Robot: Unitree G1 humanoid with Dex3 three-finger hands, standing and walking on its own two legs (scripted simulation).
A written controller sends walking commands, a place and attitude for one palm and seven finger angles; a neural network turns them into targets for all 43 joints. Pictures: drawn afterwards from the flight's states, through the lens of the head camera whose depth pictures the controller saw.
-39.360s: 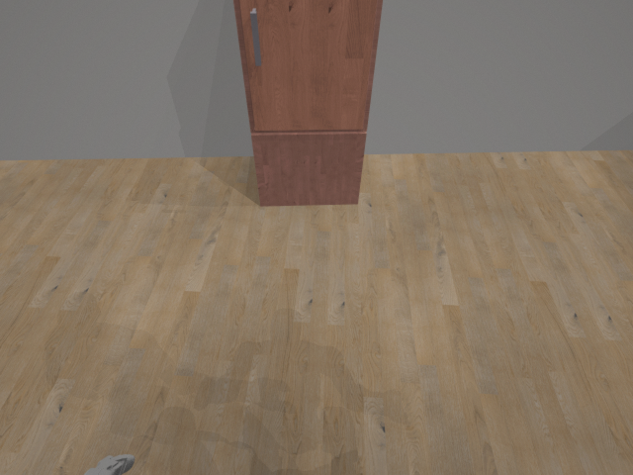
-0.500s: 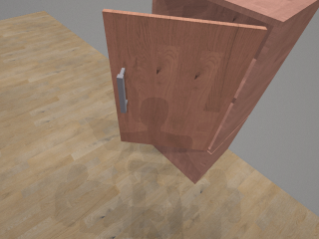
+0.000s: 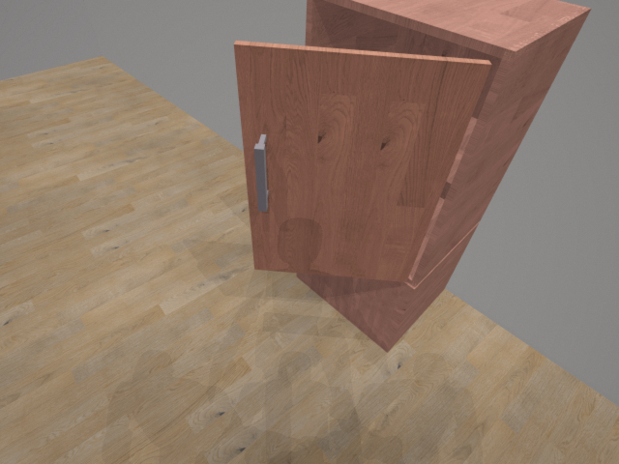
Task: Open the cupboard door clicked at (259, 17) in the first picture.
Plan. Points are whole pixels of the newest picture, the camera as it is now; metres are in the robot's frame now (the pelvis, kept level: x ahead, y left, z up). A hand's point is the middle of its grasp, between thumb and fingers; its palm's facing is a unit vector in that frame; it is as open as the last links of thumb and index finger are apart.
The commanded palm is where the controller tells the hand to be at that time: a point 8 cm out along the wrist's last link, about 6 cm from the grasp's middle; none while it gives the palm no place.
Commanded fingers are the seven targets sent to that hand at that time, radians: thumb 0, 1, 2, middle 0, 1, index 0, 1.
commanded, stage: come to a stop and stand still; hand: left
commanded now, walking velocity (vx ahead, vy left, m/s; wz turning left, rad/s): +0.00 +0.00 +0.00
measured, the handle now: (263, 174) +0.64 +0.14 +0.01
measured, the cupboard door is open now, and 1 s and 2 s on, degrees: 41 41 41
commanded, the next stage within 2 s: look again from close up in 1.14 s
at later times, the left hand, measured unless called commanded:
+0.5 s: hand out of the picture -0.11 +0.19 -0.18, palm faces +0.02 -0.98 -0.17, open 7.4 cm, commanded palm none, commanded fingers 0.00 0.90 0.90 -0.20 -0.30 -0.20 -0.30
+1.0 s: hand out of the picture -0.18 +0.19 -0.17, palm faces +0.05 -0.98 -0.17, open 7.4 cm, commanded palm none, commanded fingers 0.00 0.90 0.90 -0.20 -0.30 -0.20 -0.30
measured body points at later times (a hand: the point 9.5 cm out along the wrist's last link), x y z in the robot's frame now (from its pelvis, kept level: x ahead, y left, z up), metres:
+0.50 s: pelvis -0.07 +0.02 +0.00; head -0.08 +0.04 +0.45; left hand -0.11 +0.24 -0.17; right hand -0.09 -0.21 -0.15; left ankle +0.00 +0.09 -0.73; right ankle -0.11 -0.10 -0.74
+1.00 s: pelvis -0.11 +0.03 +0.00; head -0.12 +0.03 +0.45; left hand -0.18 +0.24 -0.16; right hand -0.12 -0.19 -0.16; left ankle -0.01 +0.09 -0.74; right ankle -0.11 -0.10 -0.74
